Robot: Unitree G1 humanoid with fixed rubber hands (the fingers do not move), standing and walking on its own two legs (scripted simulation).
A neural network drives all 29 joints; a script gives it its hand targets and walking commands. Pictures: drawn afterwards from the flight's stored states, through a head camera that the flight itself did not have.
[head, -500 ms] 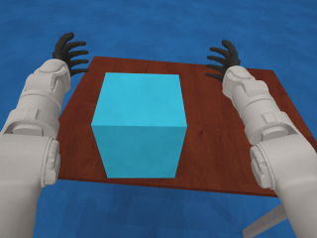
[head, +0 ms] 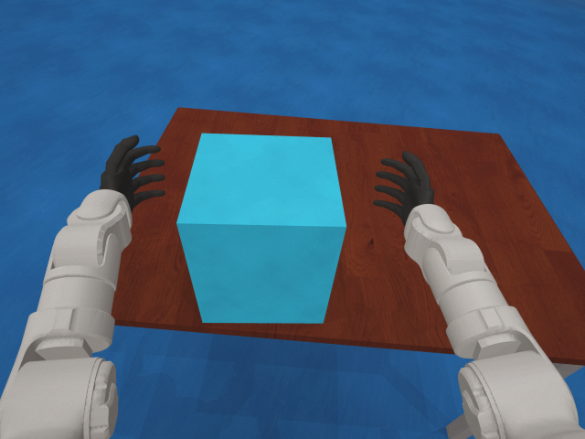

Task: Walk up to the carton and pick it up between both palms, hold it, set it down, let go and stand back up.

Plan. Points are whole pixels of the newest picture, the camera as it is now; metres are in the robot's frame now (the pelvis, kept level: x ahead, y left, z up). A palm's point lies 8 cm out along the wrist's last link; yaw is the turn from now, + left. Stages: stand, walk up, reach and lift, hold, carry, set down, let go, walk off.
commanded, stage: set down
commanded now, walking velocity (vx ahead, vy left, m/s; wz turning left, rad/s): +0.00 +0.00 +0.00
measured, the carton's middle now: (265, 232) +0.45 +0.06 +0.03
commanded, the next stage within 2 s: none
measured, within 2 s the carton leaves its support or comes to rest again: neither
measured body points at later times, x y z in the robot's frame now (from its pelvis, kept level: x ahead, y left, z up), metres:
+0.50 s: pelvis +0.01 +0.00 +0.00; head +0.00 +0.02 +0.45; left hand +0.32 +0.24 +0.08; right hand +0.34 -0.16 +0.08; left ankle +0.03 +0.13 -0.75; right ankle +0.01 -0.12 -0.75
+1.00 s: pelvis +0.02 +0.00 +0.00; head +0.03 +0.02 +0.45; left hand +0.28 +0.24 +0.02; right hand +0.28 -0.18 +0.02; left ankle +0.03 +0.13 -0.75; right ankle +0.01 -0.12 -0.75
